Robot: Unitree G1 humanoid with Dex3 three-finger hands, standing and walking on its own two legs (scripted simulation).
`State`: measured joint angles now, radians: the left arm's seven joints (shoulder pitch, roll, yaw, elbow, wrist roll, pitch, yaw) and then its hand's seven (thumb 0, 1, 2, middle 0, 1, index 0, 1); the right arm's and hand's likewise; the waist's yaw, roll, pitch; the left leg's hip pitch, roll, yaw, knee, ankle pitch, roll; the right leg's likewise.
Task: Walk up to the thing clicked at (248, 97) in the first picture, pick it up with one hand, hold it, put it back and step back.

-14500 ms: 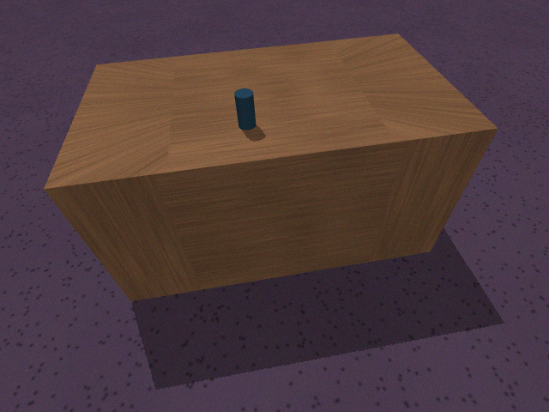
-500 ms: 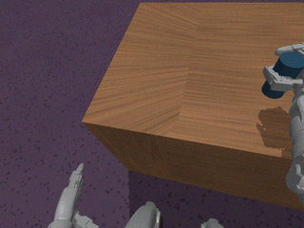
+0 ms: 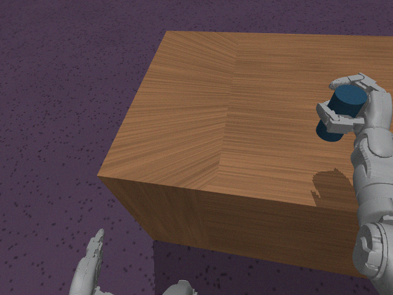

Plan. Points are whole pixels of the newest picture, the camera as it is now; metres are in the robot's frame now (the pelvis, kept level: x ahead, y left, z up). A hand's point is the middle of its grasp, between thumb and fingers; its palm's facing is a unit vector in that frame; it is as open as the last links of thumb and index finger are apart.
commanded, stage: lift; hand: right
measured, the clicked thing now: (338, 115) +0.48 -0.20 +0.09
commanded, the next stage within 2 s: hold in 1.04 s
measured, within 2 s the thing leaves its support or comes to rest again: neither
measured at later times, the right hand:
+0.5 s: hand (350, 115) +0.40 -0.17 +0.17, palm faces +0.17 +0.99 -0.01, open 7.6 cm
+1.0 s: hand (360, 121) +0.35 -0.16 +0.20, palm faces +0.17 +0.99 -0.01, open 7.6 cm
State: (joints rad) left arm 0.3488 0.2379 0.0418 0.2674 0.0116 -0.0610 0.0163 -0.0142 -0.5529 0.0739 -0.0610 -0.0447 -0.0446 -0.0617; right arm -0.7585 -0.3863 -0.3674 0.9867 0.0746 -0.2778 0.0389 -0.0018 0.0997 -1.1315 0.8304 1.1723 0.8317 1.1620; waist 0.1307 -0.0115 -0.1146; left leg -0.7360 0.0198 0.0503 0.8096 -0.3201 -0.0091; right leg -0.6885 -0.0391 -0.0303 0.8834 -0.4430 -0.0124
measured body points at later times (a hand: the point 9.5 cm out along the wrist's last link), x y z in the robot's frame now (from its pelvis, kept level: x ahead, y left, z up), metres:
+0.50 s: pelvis +0.00 +0.01 +0.03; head +0.01 +0.02 +0.48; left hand +0.16 +0.27 -0.04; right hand +0.38 -0.23 +0.17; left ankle +0.04 +0.13 -0.70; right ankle -0.01 -0.11 -0.70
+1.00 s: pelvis +0.00 +0.01 +0.04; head -0.02 +0.03 +0.49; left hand +0.16 +0.27 -0.04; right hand +0.34 -0.22 +0.21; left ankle +0.04 +0.13 -0.70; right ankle -0.01 -0.11 -0.70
